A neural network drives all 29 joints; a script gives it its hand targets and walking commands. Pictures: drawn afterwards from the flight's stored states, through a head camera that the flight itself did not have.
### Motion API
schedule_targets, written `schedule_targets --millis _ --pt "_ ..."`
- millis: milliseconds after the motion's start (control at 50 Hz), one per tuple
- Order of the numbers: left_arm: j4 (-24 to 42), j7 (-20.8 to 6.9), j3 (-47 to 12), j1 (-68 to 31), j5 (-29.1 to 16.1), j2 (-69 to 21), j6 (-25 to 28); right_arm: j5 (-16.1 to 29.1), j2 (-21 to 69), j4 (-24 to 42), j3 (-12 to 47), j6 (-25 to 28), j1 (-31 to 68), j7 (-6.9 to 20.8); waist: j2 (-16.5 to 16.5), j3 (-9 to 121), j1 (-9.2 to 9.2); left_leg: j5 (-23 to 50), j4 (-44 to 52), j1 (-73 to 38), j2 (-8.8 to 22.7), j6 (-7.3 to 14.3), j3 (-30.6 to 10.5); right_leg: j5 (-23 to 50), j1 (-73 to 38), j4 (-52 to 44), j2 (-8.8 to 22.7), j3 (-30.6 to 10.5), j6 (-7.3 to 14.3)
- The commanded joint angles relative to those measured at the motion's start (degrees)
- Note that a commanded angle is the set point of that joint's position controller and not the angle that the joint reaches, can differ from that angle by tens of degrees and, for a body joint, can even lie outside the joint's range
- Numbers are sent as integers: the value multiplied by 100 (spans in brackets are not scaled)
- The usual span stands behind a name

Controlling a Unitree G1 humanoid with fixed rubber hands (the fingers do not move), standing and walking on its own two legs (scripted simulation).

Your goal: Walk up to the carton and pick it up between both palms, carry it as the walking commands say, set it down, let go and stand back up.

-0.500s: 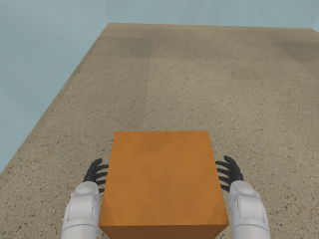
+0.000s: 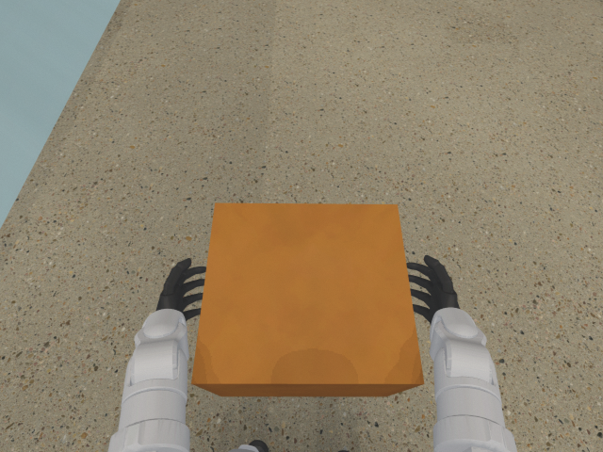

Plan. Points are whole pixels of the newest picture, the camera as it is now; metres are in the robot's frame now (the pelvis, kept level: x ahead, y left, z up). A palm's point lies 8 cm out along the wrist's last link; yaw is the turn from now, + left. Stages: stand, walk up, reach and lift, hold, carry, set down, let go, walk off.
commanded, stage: set down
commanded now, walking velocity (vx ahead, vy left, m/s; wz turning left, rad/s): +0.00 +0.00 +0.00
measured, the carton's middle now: (305, 305) +0.36 +0.02 -0.13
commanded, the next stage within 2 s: none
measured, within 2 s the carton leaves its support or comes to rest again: neither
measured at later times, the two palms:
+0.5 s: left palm (190, 310) +0.33 +0.21 -0.12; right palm (418, 309) +0.36 -0.16 -0.12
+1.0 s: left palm (206, 314) +0.36 +0.21 -0.23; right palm (399, 313) +0.39 -0.16 -0.22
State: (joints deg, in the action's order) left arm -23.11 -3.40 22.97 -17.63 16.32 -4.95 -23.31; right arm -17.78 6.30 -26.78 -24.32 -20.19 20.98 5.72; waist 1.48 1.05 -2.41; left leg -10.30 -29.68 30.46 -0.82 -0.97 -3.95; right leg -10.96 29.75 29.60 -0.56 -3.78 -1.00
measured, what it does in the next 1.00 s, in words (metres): lowers itself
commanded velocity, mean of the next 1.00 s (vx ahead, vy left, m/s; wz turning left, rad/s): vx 0.00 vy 0.00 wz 0.00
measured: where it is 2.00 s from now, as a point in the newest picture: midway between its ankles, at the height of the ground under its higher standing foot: outside the picture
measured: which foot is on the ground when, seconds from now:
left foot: down 0.00-1.00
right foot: down 0.00-1.00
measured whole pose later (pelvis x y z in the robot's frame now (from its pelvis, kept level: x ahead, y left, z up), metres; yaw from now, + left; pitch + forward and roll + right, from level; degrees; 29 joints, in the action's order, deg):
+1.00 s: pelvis -0.04 +0.00 -0.15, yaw +0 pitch +47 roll -1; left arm -28.1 2.4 25.9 -38.0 10.3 -0.8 -19.6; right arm -13.9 1.2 -30.2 -25.3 -19.4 41.0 3.4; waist 1.5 18.1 -2.3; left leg -20.5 -70.7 97.0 -2.0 -2.3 -4.4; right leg -21.4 96.4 70.9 -2.4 -3.2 -1.7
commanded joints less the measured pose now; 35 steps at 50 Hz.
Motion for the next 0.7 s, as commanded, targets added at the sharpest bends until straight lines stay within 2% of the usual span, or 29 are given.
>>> schedule_targets --millis 0,20,40,60,100,120,140,160,180,200,220,240,260,280,320,340,400,420,440,460,500,540,560,580,600,620,640,660,680 --pt "318 -1395 -2936 -3187 -968 -4379 490 999 3993 -369 2986 243 2942 1491 -277 2848 -151 949 -180 -857 -454 -20 207 318 7 305 -580 285 239" --pt "-172 -1397 -2659 -2997 -768 -4239 392 879 3708 -360 2856 252 3024 1486 -288 2477 -162 833 -255 -644 -465 0 238 207 260 388 -568 322 265" --pt "-44 -1416 -2749 -3344 -838 -4364 387 829 3763 -572 2656 196 3015 1514 -372 2730 80 499 -299 -517 -444 -10 211 -48 317 443 -572 327 293" --pt "131 -1377 -2899 -3618 -945 -4405 462 909 4032 -760 2793 212 3003 1551 -430 2914 -31 734 -434 -526 -468 -21 244 146 476 540 -549 270 293" --pt "104 -1427 -2835 -3778 -923 -4321 441 879 4098 -679 2810 173 3262 1585 -175 3229 -24 381 -631 -232 -481 21 322 -67 511 694 -583 315 245" --pt "-117 -1448 -2683 -3702 -887 -4369 435 927 4120 -632 2891 163 3467 1584 3 3342 -148 502 -685 -151 -443 61 293 26 515 791 -597 315 225" --pt "-338 -1468 -2646 -3707 -893 -4463 378 857 4070 -639 2858 127 3432 1593 -87 3449 -175 313 -788 -92 -461 45 335 -113 582 902 -580 313 277" --pt "-123 -1506 -2819 -3734 -868 -4494 407 887 4149 -743 2846 152 3302 1609 -311 3703 -107 632 -836 36 -503 16 345 171 710 959 -584 360 299" --pt "-224 -1523 -2826 -3711 -897 -4466 368 842 4199 -841 2773 87 3159 1633 -191 3746 -16 744 -968 11 -468 28 390 218 932 1019 -613 394 289" --pt "35 -1552 -2792 -4064 -940 -4369 410 865 4272 -802 2808 92 3352 1651 -222 3741 -208 685 -1026 369 -493 19 418 181 983 1096 -587 317 300" --pt "43 -1551 -2939 -3976 -1001 -4505 435 965 4398 -707 3029 105 3321 1668 -185 4084 -210 1045 -1104 158 -510 20 413 485 990 1174 -589 331 269" --pt "-306 -1610 -2657 -3596 -917 -4641 424 920 4252 -419 3150 151 3612 1623 22 4222 -293 1001 -1223 382 -525 12 454 425 963 1260 -581 333 247" --pt "-287 -1630 -2754 -3864 -944 -4610 394 1066 4314 -438 3307 156 3858 1657 -50 4239 -400 958 -1320 496 -518 21 454 360 1200 1339 -562 313 263" --pt "-181 -1689 -2853 -4018 -1045 -4662 398 978 4233 -524 3066 122 3729 1639 -117 4363 -57 1022 -1331 494 -540 2 439 452 1338 1367 -597 390 244" --pt "-175 -1749 -2922 -3837 -1062 -4707 418 905 4368 -409 3215 125 3656 1572 -58 4471 -9 1100 -1504 964 -600 -25 523 636 1321 1414 -586 341 224" --pt "90 -1802 -3224 -4261 -1284 -4840 448 878 4331 -403 3106 113 3561 1566 74 4724 377 988 -1560 840 -547 -31 487 515 1520 1498 -638 459 198" --pt "-207 -1801 -2835 -4212 -1064 -4501 426 898 4383 -569 3112 81 3674 1559 -109 4624 -143 517 -1699 1493 -595 -3 598 126 1750 1712 -611 399 225" --pt "-229 -1794 -2758 -4541 -1106 -4383 394 905 4456 -822 3075 34 3819 1577 -103 4333 -173 226 -1655 1666 -567 20 613 -112 1862 1645 -551 343 219" --pt "-362 -1786 -2564 -4257 -963 -4457 377 978 4416 -722 3166 9 4007 1589 -15 4453 -341 130 -1682 1759 -574 54 617 -170 1863 1772 -598 378 219" --pt "-217 -1817 -2620 -4333 -981 -4410 440 1060 4588 -499 3278 75 4161 1570 82 4818 -342 315 -1899 1836 -613 73 644 -34 1850 1825 -586 356 169" --pt "-361 -1895 -2816 -4617 -1166 -4593 431 1016 4439 -392 3154 128 4278 1526 -27 4872 -39 409 -2061 2159 -650 29 637 185 2001 2015 -610 409 198" --pt "-463 -1927 -2614 -4459 -1046 -4350 390 878 4383 -630 3059 41 4066 1518 216 4714 -63 383 -2193 2487 -632 42 705 281 2189 2052 -617 441 149" --pt "-328 -1934 -2775 -4614 -1120 -4386 410 1053 4571 -721 3124 56 4068 1517 -126 4963 -157 454 -2231 2404 -635 31 694 308 2257 2147 -600 386 154" --pt "-349 -1926 -2648 -4559 -1095 -4260 406 978 4515 -761 3107 27 4007 1509 -19 5056 -186 328 -2330 2564 -635 37 689 162 2268 2266 -589 393 154" --pt "-318 -1977 -2771 -4777 -1171 -4321 411 991 4447 -667 3117 35 4282 1521 20 5157 -31 213 -2447 2662 -642 19 697 54 2428 2305 -597 444 143" --pt "-291 -1987 -2738 -4651 -1199 -4416 424 1041 4647 -529 3310 26 4155 1449 327 5353 -100 287 -2546 2705 -657 52 742 131 2130 2356 -612 472 70" --pt "-164 -1928 -2734 -4780 -1192 -4315 452 1164 4658 -385 3450 73 4500 1517 336 5451 -384 359 -2592 2921 -663 56 705 239 2399 2549 -651 512 105" --pt "-501 -1943 -2687 -4729 -1150 -4427 407 1091 4563 -614 3304 39 4418 1476 14 5085 -293 252 -2641 3050 -661 48 774 144 2527 2555 -601 415 142" --pt "-592 -1974 -2737 -4766 -1215 -4378 363 1185 4614 -484 3321 31 4551 1454 200 5383 -166 144 -2742 3002 -655 79 672 78 2582 2649 -631 474 88"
